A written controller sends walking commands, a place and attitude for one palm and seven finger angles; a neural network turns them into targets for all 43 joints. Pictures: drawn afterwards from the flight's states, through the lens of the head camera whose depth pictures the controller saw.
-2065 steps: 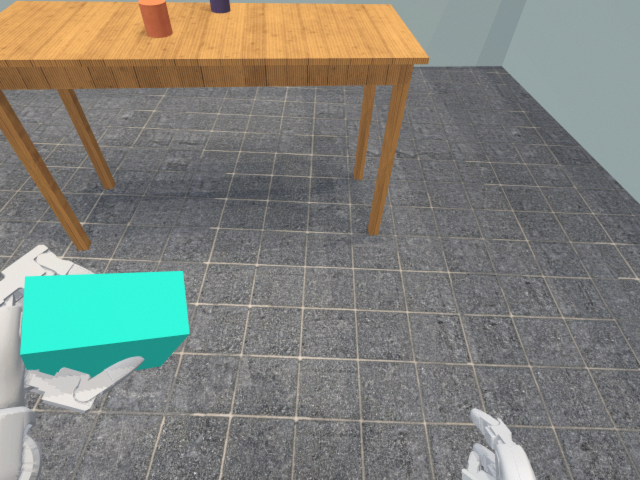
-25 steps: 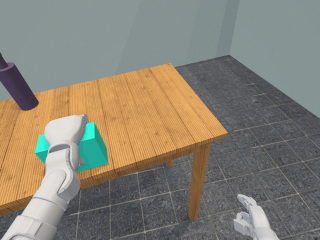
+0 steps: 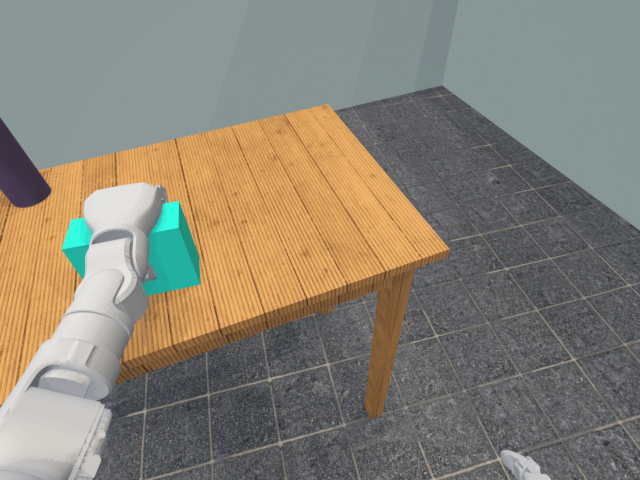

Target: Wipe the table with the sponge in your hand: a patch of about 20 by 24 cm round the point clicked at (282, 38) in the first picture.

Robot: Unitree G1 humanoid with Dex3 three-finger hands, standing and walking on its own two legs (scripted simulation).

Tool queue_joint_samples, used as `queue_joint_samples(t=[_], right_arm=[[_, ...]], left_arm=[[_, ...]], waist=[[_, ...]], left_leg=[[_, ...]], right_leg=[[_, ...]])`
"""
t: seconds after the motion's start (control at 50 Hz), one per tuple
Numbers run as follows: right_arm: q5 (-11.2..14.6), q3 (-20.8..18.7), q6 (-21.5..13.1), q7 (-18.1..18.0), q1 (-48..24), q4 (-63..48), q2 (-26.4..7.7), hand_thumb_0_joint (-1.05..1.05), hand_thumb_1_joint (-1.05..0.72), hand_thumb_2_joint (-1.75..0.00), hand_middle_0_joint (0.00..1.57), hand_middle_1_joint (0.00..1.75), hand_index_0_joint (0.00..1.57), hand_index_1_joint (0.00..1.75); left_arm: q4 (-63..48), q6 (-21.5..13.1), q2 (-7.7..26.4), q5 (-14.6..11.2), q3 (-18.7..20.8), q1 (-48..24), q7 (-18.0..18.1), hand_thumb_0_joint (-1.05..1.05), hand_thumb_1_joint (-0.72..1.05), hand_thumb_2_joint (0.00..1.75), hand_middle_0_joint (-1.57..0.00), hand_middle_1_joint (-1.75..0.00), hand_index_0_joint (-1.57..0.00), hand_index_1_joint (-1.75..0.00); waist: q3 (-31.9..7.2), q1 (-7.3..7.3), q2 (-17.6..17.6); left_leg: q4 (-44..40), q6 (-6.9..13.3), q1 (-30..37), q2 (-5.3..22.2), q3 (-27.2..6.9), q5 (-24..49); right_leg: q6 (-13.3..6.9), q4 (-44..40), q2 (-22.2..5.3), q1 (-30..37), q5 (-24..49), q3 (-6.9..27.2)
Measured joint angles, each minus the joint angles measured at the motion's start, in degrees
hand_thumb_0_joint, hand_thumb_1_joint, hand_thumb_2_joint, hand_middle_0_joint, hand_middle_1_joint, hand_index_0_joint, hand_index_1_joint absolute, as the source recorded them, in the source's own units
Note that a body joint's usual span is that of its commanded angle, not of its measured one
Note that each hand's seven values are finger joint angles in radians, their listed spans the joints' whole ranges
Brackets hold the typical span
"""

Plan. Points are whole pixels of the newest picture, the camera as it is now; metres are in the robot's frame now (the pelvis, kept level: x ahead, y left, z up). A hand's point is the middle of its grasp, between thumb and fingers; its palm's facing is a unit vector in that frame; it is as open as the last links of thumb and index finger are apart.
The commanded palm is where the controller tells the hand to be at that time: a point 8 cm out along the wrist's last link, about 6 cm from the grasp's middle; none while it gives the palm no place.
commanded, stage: wipe forward along the middle lane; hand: left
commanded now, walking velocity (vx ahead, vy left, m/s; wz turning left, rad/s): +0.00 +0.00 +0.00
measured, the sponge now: (144, 262) +0.37 +0.30 +0.06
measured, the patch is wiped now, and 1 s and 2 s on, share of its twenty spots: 0.90 0.90 0.95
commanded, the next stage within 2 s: slide back across to the first lane in 0.94 s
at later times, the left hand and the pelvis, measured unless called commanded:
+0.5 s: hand (142, 217) +0.43 +0.30 +0.10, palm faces -0.05 +0.03 -1.00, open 9.8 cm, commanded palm +0.41 +0.31 +0.13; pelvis +0.00 +0.01 +0.00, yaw -1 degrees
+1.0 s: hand (139, 196) +0.47 +0.33 +0.10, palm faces -0.08 +0.03 -1.00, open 9.8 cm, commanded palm +0.46 +0.33 +0.13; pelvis +0.01 +0.01 +0.00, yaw -2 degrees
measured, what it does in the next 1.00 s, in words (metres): stands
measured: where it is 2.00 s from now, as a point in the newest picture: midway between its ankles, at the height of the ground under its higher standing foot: outside the picture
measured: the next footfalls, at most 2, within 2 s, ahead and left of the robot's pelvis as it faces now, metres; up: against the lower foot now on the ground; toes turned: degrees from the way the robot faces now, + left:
none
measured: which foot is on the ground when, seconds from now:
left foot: down 0.00-1.00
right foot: down 0.00-1.00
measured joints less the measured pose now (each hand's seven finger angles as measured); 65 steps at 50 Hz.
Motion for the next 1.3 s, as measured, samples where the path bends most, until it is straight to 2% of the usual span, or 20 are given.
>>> queue_joint_samples(t=[0.32, 0.6, 0.82, 1.08, 1.18, 1.3], right_arm=[[0.1, -0.4, 0.3, 1.0, 1.8, 0.4, 0.6, 0.01, -0.91, -0.90, 0.21, 0.30, 0.21, 0.30], [0.0, -0.7, 0.3, 1.6, 3.6, 0.5, 0.4, 0.01, -0.91, -0.90, 0.21, 0.30, 0.21, 0.30], [-0.1, -1.1, 0.1, 1.8, 5.6, 0.8, 0.0, 0.01, -0.91, -0.90, 0.21, 0.30, 0.21, 0.30], [-0.3, -1.7, -0.3, 2.5, 8.0, 1.1, -0.1, 0.01, -0.91, -0.90, 0.21, 0.30, 0.21, 0.30], [-0.4, -1.8, 0.1, 3.0, 8.2, 0.5, 0.1, 0.01, -0.91, -0.90, 0.21, 0.30, 0.21, 0.30], [-0.2, -1.5, 0.6, 2.9, 7.7, 0.1, 0.2, 0.01, -0.91, -0.90, 0.21, 0.30, 0.21, 0.30]], left_arm=[[11.2, -3.4, 0.8, 1.1, 1.3, -6.9, 3.7, 0.01, -0.51, 1.08, -0.78, -1.33, -0.79, -1.35], [18.7, -5.9, 3.4, 2.3, 3.3, -12.2, 4.9, 0.01, -0.52, 1.09, -0.78, -1.33, -0.79, -1.35], [24.1, -7.2, 7.3, 3.5, 5.2, -16.4, 4.8, 0.01, -0.52, 1.09, -0.78, -1.33, -0.79, -1.35], [27.2, -9.5, 9.6, 4.6, 7.2, -18.6, 5.7, 0.01, -0.52, 1.09, -0.79, -1.32, -0.79, -1.35], [25.9, -10.0, 10.2, 4.5, 9.4, -16.6, 6.1, 0.01, -0.52, 1.09, -0.78, -1.33, -0.79, -1.36], [24.3, -10.0, 10.6, 4.8, 10.2, -15.1, 5.9, 0.00, -0.52, 1.09, -0.78, -1.33, -0.79, -1.36]], waist=[[-1.1, -1.60, -0.5], [-1.7, -3.44, -1.0], [-1.6, -5.49, -1.4], [-2.4, -6.38, -1.2], [-2.5, -6.42, -1.1], [-2.1, -6.40, -1.1]], left_leg=[[1.2, 0.4, -3.1, -0.1, 0.3, -0.3], [2.4, 0.5, -6.0, 0.1, 0.6, -1.0], [3.0, 0.7, -8.1, 0.6, 1.1, -1.5], [4.2, 1.2, -10.3, 0.6, 1.7, -2.5], [4.2, 1.4, -9.9, 0.8, 2.4, -2.8], [3.5, 1.8, -8.3, 0.6, 2.7, -3.0]], right_leg=[[0.4, 0.7, -0.1, -3.0, 0.0, 0.3], [0.5, 1.1, 0.2, -5.5, -0.1, 0.5], [0.7, 0.7, 0.6, -7.4, 0.2, 1.1], [1.1, 1.1, 0.7, -9.4, -0.2, 1.6], [1.4, 0.7, 0.9, -9.1, -0.1, 2.3], [1.6, -0.1, 0.7, -7.4, -0.1, 2.6]])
